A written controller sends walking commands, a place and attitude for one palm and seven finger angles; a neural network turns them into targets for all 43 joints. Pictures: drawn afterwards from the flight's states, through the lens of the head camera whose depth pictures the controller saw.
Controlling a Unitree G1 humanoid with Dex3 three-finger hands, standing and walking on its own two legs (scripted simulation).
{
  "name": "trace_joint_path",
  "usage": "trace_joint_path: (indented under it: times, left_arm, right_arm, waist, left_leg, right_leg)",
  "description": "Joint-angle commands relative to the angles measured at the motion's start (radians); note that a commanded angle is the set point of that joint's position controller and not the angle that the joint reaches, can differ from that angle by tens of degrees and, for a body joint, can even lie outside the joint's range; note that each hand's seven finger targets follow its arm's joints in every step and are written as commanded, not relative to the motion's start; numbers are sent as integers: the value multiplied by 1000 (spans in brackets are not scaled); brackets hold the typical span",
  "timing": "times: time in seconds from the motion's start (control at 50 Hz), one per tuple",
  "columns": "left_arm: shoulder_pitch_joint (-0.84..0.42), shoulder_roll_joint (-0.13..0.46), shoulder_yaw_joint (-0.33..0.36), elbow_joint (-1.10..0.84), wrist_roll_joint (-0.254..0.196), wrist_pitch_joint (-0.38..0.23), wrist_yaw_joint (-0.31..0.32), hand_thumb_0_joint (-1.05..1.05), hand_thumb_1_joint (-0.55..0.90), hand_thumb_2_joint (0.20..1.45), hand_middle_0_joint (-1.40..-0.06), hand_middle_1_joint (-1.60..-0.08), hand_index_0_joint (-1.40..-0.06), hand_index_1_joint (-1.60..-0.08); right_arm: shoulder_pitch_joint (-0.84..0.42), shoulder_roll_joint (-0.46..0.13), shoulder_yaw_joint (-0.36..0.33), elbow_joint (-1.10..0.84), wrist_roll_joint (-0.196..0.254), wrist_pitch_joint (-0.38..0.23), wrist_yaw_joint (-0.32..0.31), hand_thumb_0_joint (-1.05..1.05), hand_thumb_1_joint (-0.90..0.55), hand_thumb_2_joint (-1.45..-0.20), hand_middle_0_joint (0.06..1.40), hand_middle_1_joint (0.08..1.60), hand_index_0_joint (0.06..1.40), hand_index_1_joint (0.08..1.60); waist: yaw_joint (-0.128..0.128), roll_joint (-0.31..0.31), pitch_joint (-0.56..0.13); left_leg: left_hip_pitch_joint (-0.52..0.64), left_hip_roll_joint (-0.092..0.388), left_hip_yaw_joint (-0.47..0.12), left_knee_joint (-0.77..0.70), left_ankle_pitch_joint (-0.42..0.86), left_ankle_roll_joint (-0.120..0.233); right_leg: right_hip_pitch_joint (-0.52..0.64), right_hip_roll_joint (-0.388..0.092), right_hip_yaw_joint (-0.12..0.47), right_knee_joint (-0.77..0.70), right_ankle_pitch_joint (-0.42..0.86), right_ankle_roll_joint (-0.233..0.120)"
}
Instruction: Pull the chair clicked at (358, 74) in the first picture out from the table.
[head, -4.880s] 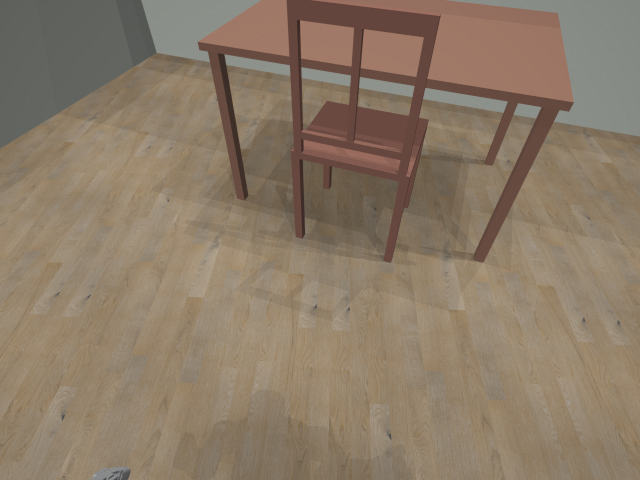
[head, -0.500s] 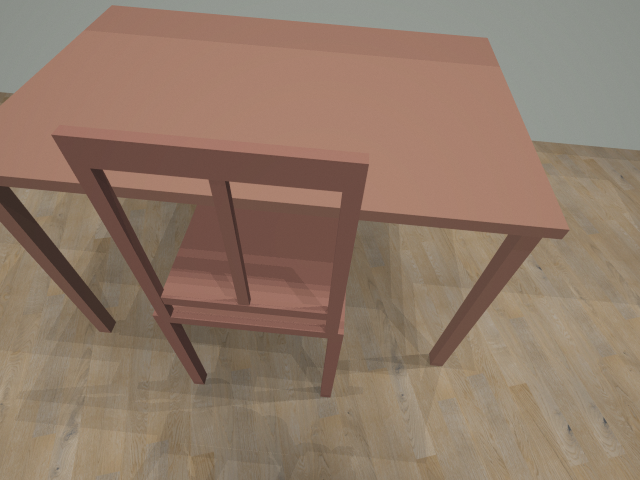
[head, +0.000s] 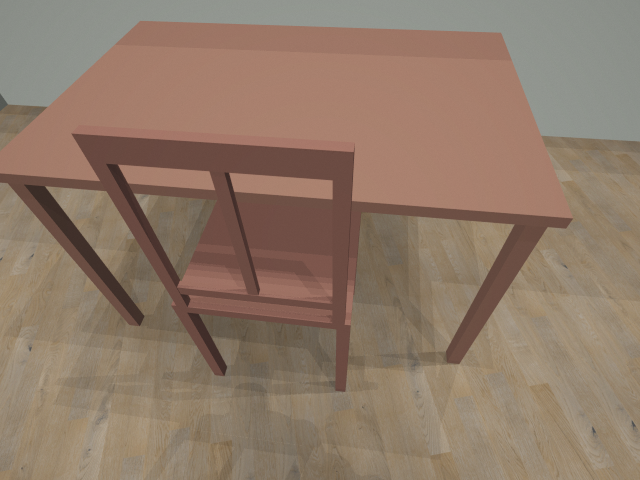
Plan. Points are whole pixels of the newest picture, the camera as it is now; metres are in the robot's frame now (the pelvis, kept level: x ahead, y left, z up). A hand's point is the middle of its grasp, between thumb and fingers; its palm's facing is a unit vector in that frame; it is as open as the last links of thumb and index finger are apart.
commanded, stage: come to a stop and stand still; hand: left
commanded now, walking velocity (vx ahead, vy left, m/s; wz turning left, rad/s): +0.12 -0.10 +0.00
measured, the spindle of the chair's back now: (239, 241) +0.51 +0.20 -0.07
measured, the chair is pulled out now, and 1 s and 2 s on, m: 0.00 0.00 0.00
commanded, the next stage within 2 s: look again from close up in 0.26 s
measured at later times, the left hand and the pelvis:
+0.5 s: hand out of the picture -0.01 +0.17 -0.18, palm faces +0.02 -0.98 -0.19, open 7.3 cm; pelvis +0.01 +0.02 -0.01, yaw +0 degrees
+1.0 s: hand out of the picture +0.01 +0.19 -0.17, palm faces +0.02 -0.98 -0.22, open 7.3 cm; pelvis +0.00 +0.02 -0.01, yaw +0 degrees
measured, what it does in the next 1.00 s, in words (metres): steps on the spot: left foot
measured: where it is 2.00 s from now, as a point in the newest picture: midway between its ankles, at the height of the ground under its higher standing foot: outside the picture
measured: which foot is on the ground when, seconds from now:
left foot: up 0.00-0.04, down 0.06-1.00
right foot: down 0.00-1.00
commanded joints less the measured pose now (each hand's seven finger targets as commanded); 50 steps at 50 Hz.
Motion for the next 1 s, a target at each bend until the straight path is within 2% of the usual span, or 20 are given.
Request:
trace_joint_path:
  times: [0.0,0.04,0.06,0.08,0.12,0.16,0.2,0.22,0.26,0.3,0.32,0.34,0.36,0.38,0.4,0.42,0.48,0.6,0.7,0.98]
  left_arm:
    - [2,147,31,-17,-14,-3,1,0,900,900,-200,-300,-200,-300]
    - [24,66,12,-19,-22,0,-7,0,900,900,-200,-300,-200,-300]
    - [13,60,10,-20,-17,-2,-12,0,900,900,-200,-300,-200,-300]
    - [4,53,7,0,-6,5,-11,0,900,900,-200,-300,-200,-300]
    - [36,58,7,21,-4,5,-19,0,900,900,-200,-300,-200,-300]
    - [55,48,2,36,-10,-3,-21,0,900,900,-200,-300,-200,-300]
    - [70,48,-3,50,-19,-12,-19,0,900,900,-200,-300,-200,-300]
    - [110,44,-5,68,-22,-20,-16,0,900,900,-200,-300,-200,-300]
    - [154,73,-7,103,-27,-32,-6,0,900,900,-200,-300,-200,-300]
    - [144,71,-10,120,-29,-42,-1,0,900,900,-200,-300,-200,-300]
    - [131,62,-14,123,-29,-44,1,0,900,900,-200,-300,-200,-300]
    - [206,85,-9,150,-15,-60,52,0,900,900,-200,-300,-200,-300]
    - [189,125,-6,104,-20,-69,42,0,900,900,-200,-300,-200,-300]
    - [149,103,-13,90,-15,-65,33,0,900,900,-200,-300,-200,-300]
    - [132,93,-15,80,-19,-63,25,0,900,900,-200,-300,-200,-300]
    - [127,77,-17,75,-19,-61,20,0,900,900,-200,-300,-200,-300]
    - [126,55,-24,73,-20,-52,13,0,900,900,-200,-300,-200,-300]
    - [120,64,-25,68,-25,-48,7,0,900,900,-200,-300,-200,-300]
    - [111,76,-23,57,-26,-44,4,0,900,900,-200,-300,-200,-300]
    - [101,92,-23,53,-28,-46,4,0,900,900,-200,-300,-200,-300]
  right_arm:
    - [154,-4,19,2,4,-48,-8,0,-900,-900,200,300,200,300]
    - [159,-82,16,-2,-13,-61,-16,0,-900,-900,200,300,200,300]
    - [114,-107,18,-17,-13,-59,-16,0,-900,-900,200,300,200,300]
    - [58,-95,20,-14,-10,-64,-20,0,-900,-900,200,300,200,300]
    - [43,-75,27,-11,-6,-69,-31,0,-900,-900,200,300,200,300]
    - [64,-63,30,0,-5,-76,-40,0,-900,-900,200,300,200,300]
    - [92,-48,32,22,0,-82,-46,0,-900,-900,200,300,200,300]
    - [97,-49,32,29,2,-84,-49,0,-900,-900,200,300,200,300]
    - [126,-18,33,42,13,-91,-47,0,-900,-900,200,300,200,300]
    - [128,8,37,58,14,-80,-45,0,-900,-900,200,300,200,300]
    - [135,7,38,69,14,-79,-45,0,-900,-900,200,300,200,300]
    - [48,-43,29,23,14,-94,-30,0,-900,-900,200,300,200,300]
    - [115,19,35,-6,9,-88,-25,0,-900,-900,200,300,200,300]
    - [138,37,37,2,10,-88,-24,0,-900,-900,200,300,200,300]
    - [157,32,41,-1,4,-87,-20,0,-900,-900,200,300,200,300]
    - [167,23,41,2,3,-89,-21,0,-900,-900,200,300,200,300]
    - [155,14,46,-7,9,-90,-25,0,-900,-900,200,300,200,300]
    - [142,5,52,3,8,-92,-26,0,-900,-900,200,300,200,300]
    - [138,-5,56,16,7,-89,-24,0,-900,-900,200,300,200,300]
    - [131,-18,59,46,8,-90,-22,0,-900,-900,200,300,200,300]
  waist:
    - [-49,-134,-53]
    - [-40,94,3]
    - [-30,109,30]
    - [-24,208,94]
    - [-16,185,118]
    - [-21,160,106]
    - [-22,122,78]
    - [-11,108,45]
    - [-24,66,-12]
    - [-34,-102,-20]
    - [-43,-99,-11]
    - [1,-35,-9]
    - [-51,-2,-92]
    - [-61,-25,-100]
    - [-63,30,-102]
    - [-63,17,-69]
    - [-54,-8,20]
    - [-46,-18,60]
    - [-43,-14,59]
    - [-39,0,26]
  left_leg:
    - [198,-8,24,-329,140,27]
    - [45,167,-198,-465,-60,92]
    - [-85,223,-270,-522,-175,120]
    - [-130,226,-284,-578,-221,126]
    - [-115,207,-237,-549,-83,139]
    - [-28,193,-188,-479,159,142]
    - [35,180,-145,-383,441,140]
    - [67,156,-117,-319,533,119]
    - [40,95,-69,-267,485,68]
    - [42,75,-47,-275,343,41]
    - [48,73,-44,-287,328,37]
    - [-3,75,19,-88,347,21]
    - [-23,35,-16,-115,56,35]
    - [9,38,-17,-166,61,35]
    - [29,39,-15,-192,115,45]
    - [13,57,-36,-184,180,54]
    - [-16,70,-50,-205,259,62]
    - [-8,58,-53,-253,253,60]
    - [3,55,-51,-279,227,59]
    - [26,58,-49,-302,253,53]
  right_leg:
    - [-68,-107,166,-158,-309,-36]
    - [-71,-1,65,8,-218,19]
    - [-13,22,18,72,-181,31]
    - [-16,21,10,134,-159,41]
    - [-28,22,32,205,-155,34]
    - [-51,19,40,187,-166,38]
    - [-2,16,41,76,-111,39]
    - [43,10,49,-13,-10,37]
    - [173,-51,110,-51,241,12]
    - [182,-63,129,-54,336,-6]
    - [169,-71,133,-57,346,-10]
    - [169,-110,169,10,718,11]
    - [187,-153,208,-6,506,-28]
    - [141,-129,189,1,304,-46]
    - [119,-96,160,15,196,-50]
    - [90,-66,144,22,116,-42]
    - [63,-50,127,20,110,-33]
    - [64,-45,129,-3,98,-28]
    - [70,-46,130,-24,45,-24]
    - [101,-58,133,-36,94,-18]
